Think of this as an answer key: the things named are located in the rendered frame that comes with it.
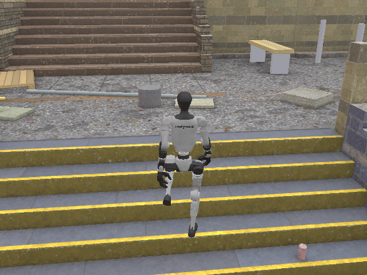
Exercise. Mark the stairs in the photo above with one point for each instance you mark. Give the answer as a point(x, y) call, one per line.
point(105, 51)
point(100, 211)

